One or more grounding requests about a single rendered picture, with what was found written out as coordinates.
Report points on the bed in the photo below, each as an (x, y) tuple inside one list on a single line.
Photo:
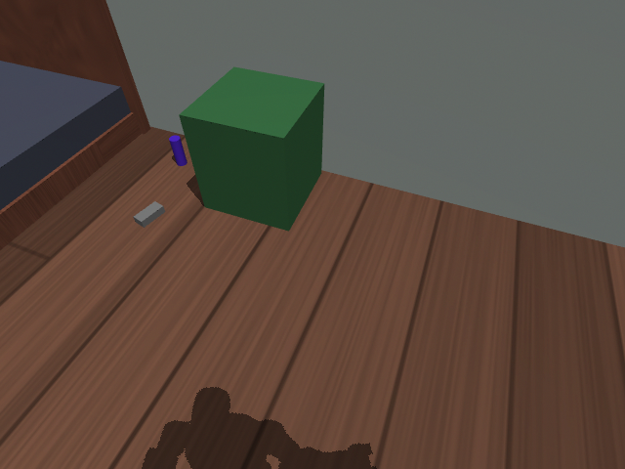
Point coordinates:
[(68, 103)]

